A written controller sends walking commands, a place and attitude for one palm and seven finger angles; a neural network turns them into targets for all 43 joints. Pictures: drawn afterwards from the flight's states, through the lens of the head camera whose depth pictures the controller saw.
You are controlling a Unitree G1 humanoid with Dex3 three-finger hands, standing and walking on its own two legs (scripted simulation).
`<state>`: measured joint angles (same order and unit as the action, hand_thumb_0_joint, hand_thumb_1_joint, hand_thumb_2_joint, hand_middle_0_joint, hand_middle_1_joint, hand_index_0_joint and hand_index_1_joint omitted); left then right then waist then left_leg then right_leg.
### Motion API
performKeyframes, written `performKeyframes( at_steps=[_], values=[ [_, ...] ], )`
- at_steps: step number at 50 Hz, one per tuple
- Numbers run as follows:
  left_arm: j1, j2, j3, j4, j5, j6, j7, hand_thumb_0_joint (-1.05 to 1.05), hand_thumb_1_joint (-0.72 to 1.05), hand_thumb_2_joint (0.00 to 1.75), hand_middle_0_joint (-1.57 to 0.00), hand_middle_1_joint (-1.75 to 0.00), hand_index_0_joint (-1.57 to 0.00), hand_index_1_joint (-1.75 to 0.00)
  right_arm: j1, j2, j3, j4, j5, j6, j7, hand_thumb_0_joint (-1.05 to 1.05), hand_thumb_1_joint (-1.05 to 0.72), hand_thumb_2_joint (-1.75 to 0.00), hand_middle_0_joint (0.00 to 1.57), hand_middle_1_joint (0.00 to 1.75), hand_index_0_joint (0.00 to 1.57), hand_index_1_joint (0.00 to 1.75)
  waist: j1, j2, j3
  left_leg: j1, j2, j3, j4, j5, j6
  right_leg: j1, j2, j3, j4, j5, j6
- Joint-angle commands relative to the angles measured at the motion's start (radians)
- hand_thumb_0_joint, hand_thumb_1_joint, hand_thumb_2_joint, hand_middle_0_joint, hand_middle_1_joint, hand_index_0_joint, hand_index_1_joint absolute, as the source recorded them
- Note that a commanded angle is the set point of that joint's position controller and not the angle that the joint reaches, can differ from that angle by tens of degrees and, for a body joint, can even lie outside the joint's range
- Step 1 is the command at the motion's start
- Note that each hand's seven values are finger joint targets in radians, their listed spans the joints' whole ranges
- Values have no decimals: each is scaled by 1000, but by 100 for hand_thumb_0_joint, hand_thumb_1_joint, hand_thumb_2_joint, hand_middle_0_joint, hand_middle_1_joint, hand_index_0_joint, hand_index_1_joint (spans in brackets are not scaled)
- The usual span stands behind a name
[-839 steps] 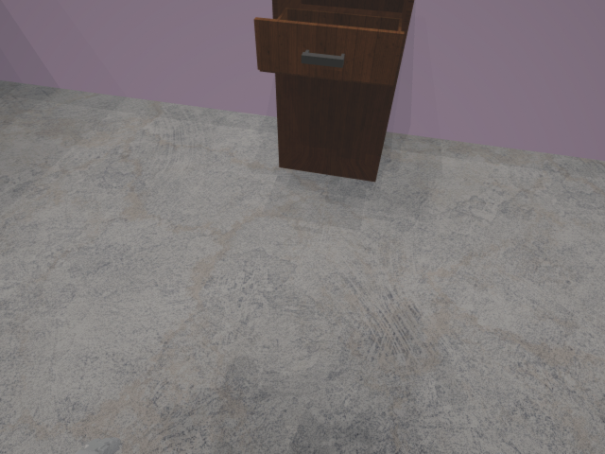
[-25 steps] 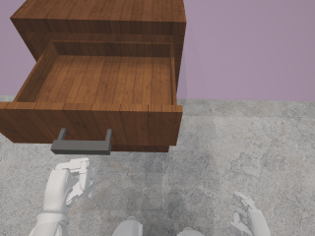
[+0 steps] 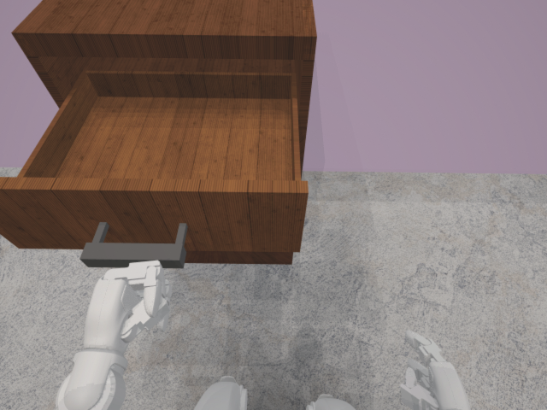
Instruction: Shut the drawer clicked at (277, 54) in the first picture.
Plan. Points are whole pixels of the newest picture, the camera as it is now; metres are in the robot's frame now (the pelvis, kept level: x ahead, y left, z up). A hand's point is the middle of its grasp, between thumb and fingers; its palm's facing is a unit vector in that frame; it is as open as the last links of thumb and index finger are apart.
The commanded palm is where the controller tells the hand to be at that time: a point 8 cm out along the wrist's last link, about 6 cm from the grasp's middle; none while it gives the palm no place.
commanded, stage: push the drawer shut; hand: left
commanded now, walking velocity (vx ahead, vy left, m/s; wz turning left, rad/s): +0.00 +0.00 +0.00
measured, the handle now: (139, 242) +0.34 +0.20 +0.06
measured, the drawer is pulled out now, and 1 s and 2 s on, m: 0.30 0.19 0.08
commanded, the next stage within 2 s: none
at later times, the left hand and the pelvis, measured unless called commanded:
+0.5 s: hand (162, 280) +0.28 +0.16 +0.05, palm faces -0.03 -1.00 -0.06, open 2.7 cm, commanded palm +0.29 +0.22 +0.06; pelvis -0.02 +0.00 +0.00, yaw +0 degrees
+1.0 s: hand (176, 227) +0.37 +0.16 +0.05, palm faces -0.02 -1.00 -0.05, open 2.8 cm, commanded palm +0.35 +0.21 +0.06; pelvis -0.02 +0.02 +0.01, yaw +0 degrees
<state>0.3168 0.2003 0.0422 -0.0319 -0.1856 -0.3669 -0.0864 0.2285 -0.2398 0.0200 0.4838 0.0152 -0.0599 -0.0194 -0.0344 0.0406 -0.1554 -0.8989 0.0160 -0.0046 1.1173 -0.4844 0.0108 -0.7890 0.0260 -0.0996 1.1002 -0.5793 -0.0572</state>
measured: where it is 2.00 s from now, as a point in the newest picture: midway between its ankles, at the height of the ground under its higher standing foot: outside the picture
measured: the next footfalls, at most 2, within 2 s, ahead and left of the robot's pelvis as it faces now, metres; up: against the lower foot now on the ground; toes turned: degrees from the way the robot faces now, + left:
none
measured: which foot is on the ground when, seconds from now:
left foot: down 0.00-1.00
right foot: down 0.00-1.00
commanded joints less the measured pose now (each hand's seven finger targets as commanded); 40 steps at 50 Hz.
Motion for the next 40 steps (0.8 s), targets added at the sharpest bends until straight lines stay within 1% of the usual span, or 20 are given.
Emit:
performKeyframes(
  at_steps=[1, 4, 7, 10, 12, 14, 16, 17, 18, 21, 22, 24, 26, 27, 30, 31, 35, 36, 38, 40],
  values=[
    [-92, 110, 78, -178, -20, -61, -2, 0, 90, 90, -140, -160, -140, -160, -27, -134, -53, -138, 7, -54, -10, 0, -90, -90, 20, 30, 20, 30, -6, -17, -225, 212, -10, -21, -137, 258, 25, 121, -11, 97, -207, 375, 46],
    [-130, 86, 61, -160, -25, -61, -5, 0, 90, 90, -140, -160, -140, -160, -29, -131, -55, -135, 8, -54, -8, 0, -90, -90, 20, 30, 20, 30, -13, -34, -220, 215, -10, -17, -140, 260, 25, 124, -15, 103, -212, 397, 53],
    [-192, 103, 83, -126, -26, -74, -1, 0, 90, 90, -140, -160, -140, -160, -30, -136, -56, -116, 6, -53, -12, 0, -90, -90, 20, 30, 20, 30, -26, -65, -190, 192, -10, -19, -134, 233, 26, 105, -16, 106, -218, 363, 54],
    [-275, 114, 89, -113, -27, -99, -5, 0, 90, 90, -140, -160, -140, -160, -37, -137, -58, -98, 7, -61, -15, 0, -90, -90, 20, 30, 20, 30, -28, -26, -206, 195, -10, -18, -128, 216, 26, 89, -18, 115, -218, 326, 52],
    [-319, 125, 100, -80, -27, -101, -8, 0, 90, 90, -140, -160, -140, -160, -36, -141, -57, -83, 6, -57, -18, 0, -90, -90, 20, 30, 20, 30, -35, -39, -210, 185, -9, -19, -126, 204, 28, 86, -16, 117, -221, 302, 51],
    [-420, 131, 95, -53, -31, -104, -16, 0, 90, 90, -140, -160, -140, -160, -43, -143, -56, -66, 11, -59, -22, 0, -90, -90, 20, 30, 20, 30, -50, -43, -203, 175, -8, -23, -123, 170, 28, 66, -17, 128, -232, 249, 53],
    [-457, 155, 113, -41, -33, -104, -18, 0, 90, 90, -140, -160, -140, -160, -44, -147, -56, -54, 14, -62, -26, 0, -90, -90, 20, 30, 20, 30, -44, -15, -223, 191, -8, -24, -125, 172, 29, 71, -17, 131, -235, 239, 49],
    [-474, 126, 87, -33, -35, -99, -22, 0, 90, 90, -140, -160, -140, -160, -48, -143, -54, -53, 13, -64, -26, 0, -90, -90, 20, 30, 20, 30, -43, 10, -238, 209, -10, -24, -134, 178, 29, 74, -17, 124, -233, 248, 47],
    [-494, 148, 109, -18, -39, -96, -21, 0, 90, 90, -140, -160, -140, -160, -45, -145, -54, -45, 15, -64, -27, 0, -90, -90, 20, 30, 20, 30, -42, 6, -241, 219, -7, -28, -140, 177, 27, 70, -15, 118, -234, 244, 46],
    [-540, 158, 116, 25, -44, -82, -21, 0, 90, 90, -140, -160, -140, -160, -47, -150, -50, -36, 16, -64, -31, 0, -90, -90, 20, 30, 20, 30, -43, -18, -246, 211, -7, -30, -146, 171, 29, 86, -13, 122, -245, 234, 48],
    [-574, 140, 97, 43, -43, -79, -24, 0, 90, 90, -140, -160, -140, -160, -51, -147, -48, -33, 18, -63, -31, 0, -90, -90, 20, 30, 20, 30, -50, -8, -232, 219, -7, -32, -151, 164, 28, 72, -13, 119, -245, 229, 48],
    [-641, 155, 111, 85, -46, -76, -22, 0, 90, 90, -140, -160, -140, -160, -51, -149, -46, -26, 18, -63, -33, 0, -90, -90, 20, 30, 20, 30, -52, -25, -220, 203, -6, -33, -155, 129, 26, 65, -14, 127, -258, 179, 49],
    [-694, 168, 116, 109, -42, -77, -19, 0, 90, 90, -140, -160, -140, -160, -51, -153, -44, -21, 19, -64, -35, 0, -90, -90, 20, 30, 20, 30, -53, -14, -218, 210, -6, -38, -162, 114, 28, 52, -11, 121, -260, 158, 46],
    [-700, 159, 119, 130, -42, -77, -17, 0, 90, 90, -140, -160, -140, -160, -48, -150, -44, -19, 18, -64, -34, 0, -90, -90, 20, 30, 20, 30, -46, -5, -233, 222, -7, -38, -167, 125, 26, 58, -11, 117, -253, 171, 45],
    [-776, 152, 105, 191, -37, -71, -13, 0, 90, 90, -140, -160, -140, -160, -43, -152, -42, -15, 21, -62, -31, 0, -90, -90, 20, 30, 20, 30, -57, -12, -209, 221, -6, -40, -174, 94, 23, 32, -10, 112, -261, 142, 45],
    [-808, 168, 113, 205, -29, -73, -7, 0, 90, 90, -140, -160, -140, -160, -36, -157, -42, -11, 19, -61, -32, 0, -90, -90, 20, 30, 20, 30, -60, -13, -214, 214, -6, -44, -173, 83, 25, 27, -9, 111, -258, 130, 45],
    [-904, 138, 86, 264, -17, -74, 4, 0, 90, 90, -140, -160, -140, -160, -22, -158, -44, -6, 19, -58, -28, 0, -90, -90, 20, 30, 20, 30, -66, -11, -244, 245, -8, -49, -184, 66, 22, 3, -9, 98, -250, 124, 44],
    [-917, 159, 102, 292, -10, -74, 11, 0, 90, 90, -140, -160, -140, -160, -11, -164, -44, 2, 17, -55, -27, 0, -90, -90, 20, 30, 20, 30, -68, -25, -240, 239, -7, -52, -184, 72, 25, 4, -5, 96, -250, 130, 43],
    [-956, 162, 104, 311, -2, -75, 17, 0, 90, 90, -140, -160, -140, -160, -4, -163, -46, 4, 16, -49, -24, 0, -90, -90, 20, 30, 20, 30, -63, 6, -257, 257, -8, -51, -188, 89, 20, 4, -7, 94, -244, 149, 40],
    [-974, 157, 105, 332, 4, -77, 24, 0, 90, 90, -140, -160, -140, -160, 8, -166, -50, 7, 14, -44, -20, 0, -90, -90, 20, 30, 20, 30, -66, -7, -278, 278, -5, -54, -190, 111, 20, 2, -7, 86, -241, 169, 40]
  ],
)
